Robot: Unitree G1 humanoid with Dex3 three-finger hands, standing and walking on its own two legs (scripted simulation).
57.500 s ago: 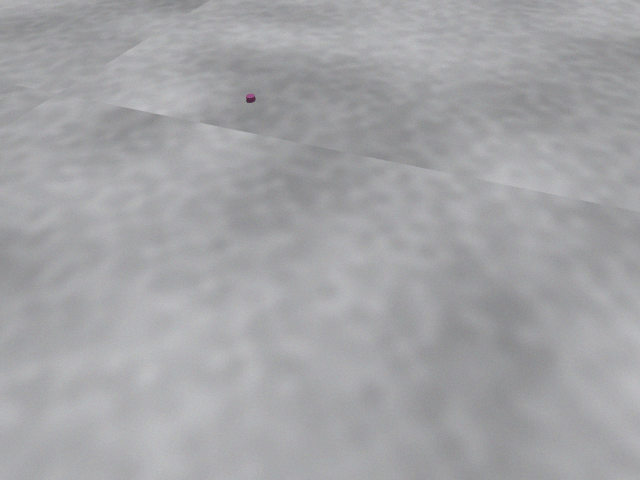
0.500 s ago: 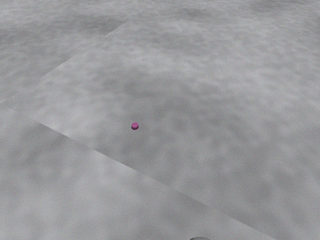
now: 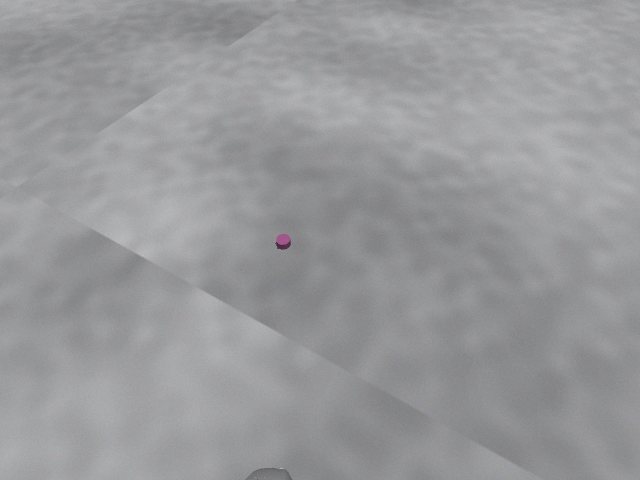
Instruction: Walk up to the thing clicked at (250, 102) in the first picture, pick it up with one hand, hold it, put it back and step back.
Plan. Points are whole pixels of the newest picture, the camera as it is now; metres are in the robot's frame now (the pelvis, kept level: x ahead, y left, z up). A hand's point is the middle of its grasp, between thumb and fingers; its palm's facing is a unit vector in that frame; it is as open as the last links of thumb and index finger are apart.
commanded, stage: step back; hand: left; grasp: from above
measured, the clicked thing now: (283, 241) +1.03 +0.24 -0.74
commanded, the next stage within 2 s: stand in 0.14 s
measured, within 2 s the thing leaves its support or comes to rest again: neither
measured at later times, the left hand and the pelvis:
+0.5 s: hand out of the picture +0.11 +0.27 -0.13, palm faces -0.05 -0.94 -0.34, open 7.4 cm; pelvis +0.02 +0.02 +0.02, yaw -1 degrees
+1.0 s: hand out of the picture +0.10 +0.26 -0.14, palm faces -0.07 -0.94 -0.33, open 7.4 cm; pelvis +0.02 +0.01 +0.02, yaw -1 degrees
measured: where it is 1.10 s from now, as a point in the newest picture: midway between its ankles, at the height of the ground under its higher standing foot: outside the picture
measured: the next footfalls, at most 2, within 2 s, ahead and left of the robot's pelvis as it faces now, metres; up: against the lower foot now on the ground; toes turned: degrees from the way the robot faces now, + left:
none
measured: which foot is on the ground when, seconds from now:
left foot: down 0.00-1.00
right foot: down 0.00-1.00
